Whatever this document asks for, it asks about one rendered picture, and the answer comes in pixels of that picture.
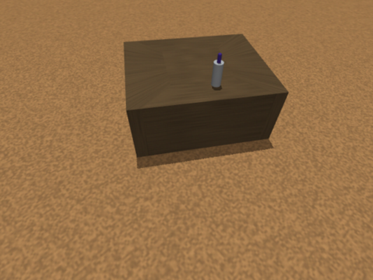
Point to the bottle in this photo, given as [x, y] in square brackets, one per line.
[217, 71]

